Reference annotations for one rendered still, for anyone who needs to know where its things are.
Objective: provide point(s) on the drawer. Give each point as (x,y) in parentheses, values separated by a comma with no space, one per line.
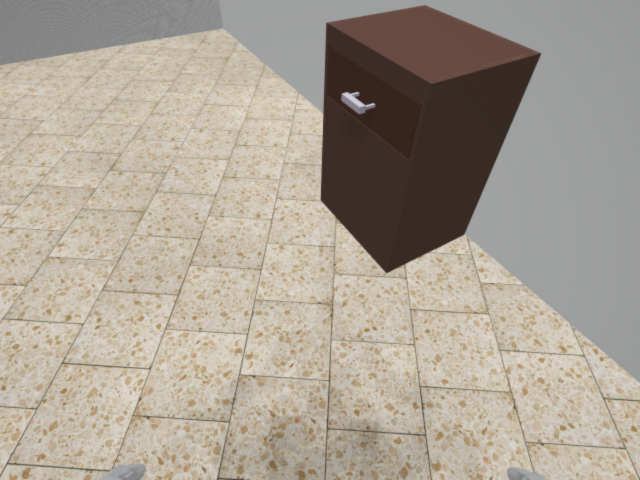
(395,115)

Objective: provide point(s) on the cabinet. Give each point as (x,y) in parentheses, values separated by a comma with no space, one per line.
(470,83)

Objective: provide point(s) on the handle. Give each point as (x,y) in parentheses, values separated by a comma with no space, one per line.
(355,104)

